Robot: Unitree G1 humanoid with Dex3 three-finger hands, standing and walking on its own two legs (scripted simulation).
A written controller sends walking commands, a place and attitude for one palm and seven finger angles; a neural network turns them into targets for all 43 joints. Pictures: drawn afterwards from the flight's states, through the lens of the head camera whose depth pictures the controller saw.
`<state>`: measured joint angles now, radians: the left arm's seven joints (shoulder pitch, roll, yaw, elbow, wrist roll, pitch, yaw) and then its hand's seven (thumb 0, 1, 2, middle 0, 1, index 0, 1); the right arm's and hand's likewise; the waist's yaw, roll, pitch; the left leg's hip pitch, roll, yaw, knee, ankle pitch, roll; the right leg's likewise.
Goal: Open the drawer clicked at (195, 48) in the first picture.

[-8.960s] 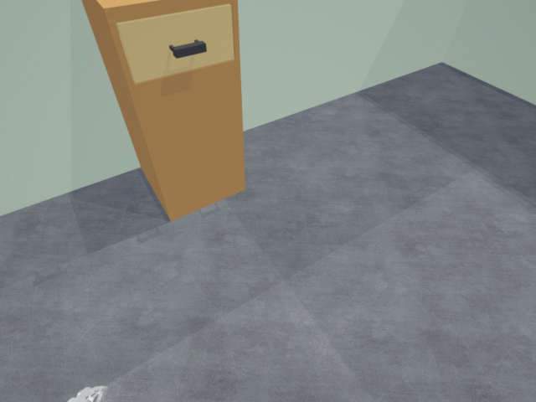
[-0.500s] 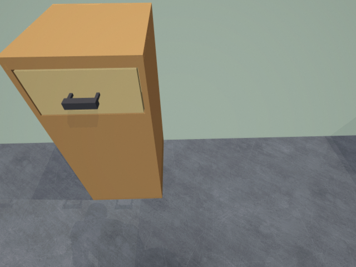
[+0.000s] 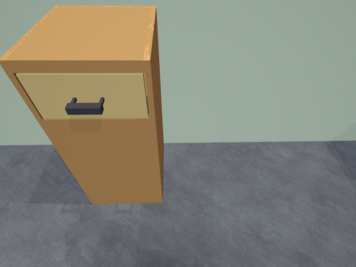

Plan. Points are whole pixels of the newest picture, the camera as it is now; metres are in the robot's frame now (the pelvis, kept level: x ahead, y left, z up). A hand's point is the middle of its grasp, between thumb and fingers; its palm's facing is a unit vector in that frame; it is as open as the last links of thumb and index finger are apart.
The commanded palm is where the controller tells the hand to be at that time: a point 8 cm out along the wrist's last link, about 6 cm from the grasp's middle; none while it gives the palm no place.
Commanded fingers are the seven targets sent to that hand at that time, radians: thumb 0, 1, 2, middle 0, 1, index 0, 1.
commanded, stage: shuffle to correct the standing spot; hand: left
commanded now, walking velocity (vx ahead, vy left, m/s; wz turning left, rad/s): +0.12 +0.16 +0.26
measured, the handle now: (86, 104) +0.56 +0.32 +0.03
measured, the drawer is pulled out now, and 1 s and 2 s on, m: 0.00 0.00 0.00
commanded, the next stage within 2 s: come to a stop and stand still in 0.30 s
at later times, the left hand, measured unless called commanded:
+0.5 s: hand out of the picture +0.04 +0.24 -0.18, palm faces +0.10 -0.97 -0.22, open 7.4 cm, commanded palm none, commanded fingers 0.00 0.90 0.90 -0.20 -0.30 -0.20 -0.30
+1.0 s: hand out of the picture +0.12 +0.21 -0.17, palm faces +0.10 -0.97 -0.22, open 7.3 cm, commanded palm none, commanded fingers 0.00 0.90 0.90 -0.20 -0.30 -0.20 -0.30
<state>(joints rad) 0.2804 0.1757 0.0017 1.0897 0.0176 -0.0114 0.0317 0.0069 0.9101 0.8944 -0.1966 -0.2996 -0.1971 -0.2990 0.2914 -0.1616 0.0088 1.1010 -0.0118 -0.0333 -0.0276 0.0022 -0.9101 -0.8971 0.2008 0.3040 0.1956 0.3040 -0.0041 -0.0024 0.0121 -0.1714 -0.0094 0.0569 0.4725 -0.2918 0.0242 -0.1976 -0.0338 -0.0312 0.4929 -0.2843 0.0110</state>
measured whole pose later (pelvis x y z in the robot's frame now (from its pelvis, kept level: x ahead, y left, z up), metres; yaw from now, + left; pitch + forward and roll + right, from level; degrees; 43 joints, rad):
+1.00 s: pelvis +0.06 +0.02 +0.00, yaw +4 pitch +0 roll +2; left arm 0.19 0.17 0.03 0.96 0.03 0.00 0.04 0.00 0.92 0.89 -0.20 -0.30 -0.20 -0.30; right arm 0.22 -0.15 -0.04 1.04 -0.01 0.03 -0.02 0.00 -0.92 -0.90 0.20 0.30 0.19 0.30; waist 0.00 -0.04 0.06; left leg -0.31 0.01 0.03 0.76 -0.48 -0.03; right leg -0.30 -0.02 -0.08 0.54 -0.25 -0.06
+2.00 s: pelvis +0.07 +0.05 +0.00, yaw +3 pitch -1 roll +1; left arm 0.26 0.15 0.00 1.09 0.01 -0.02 0.04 0.01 0.93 0.89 -0.20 -0.30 -0.20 -0.30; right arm 0.34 -0.14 0.02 1.11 -0.01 -0.03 -0.03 0.00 -0.91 -0.90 0.20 0.30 0.19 0.30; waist -0.02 0.04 0.01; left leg -0.11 0.01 0.06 0.43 -0.30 0.00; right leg -0.22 -0.03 -0.05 0.49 -0.25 -0.01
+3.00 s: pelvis +0.07 +0.04 -0.01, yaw +2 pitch +3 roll +1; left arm 0.32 0.40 -0.05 -0.15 0.96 0.06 0.20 0.00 0.02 0.52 -0.28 -0.86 -0.28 -0.86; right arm 0.18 -0.25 0.00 0.61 -0.03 0.09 -0.01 0.01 -0.90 -0.90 0.20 0.30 0.20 0.30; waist 0.06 0.06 -0.03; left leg -0.27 0.02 0.08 0.57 -0.35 -0.01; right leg -0.38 -0.01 -0.03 0.62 -0.30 -0.03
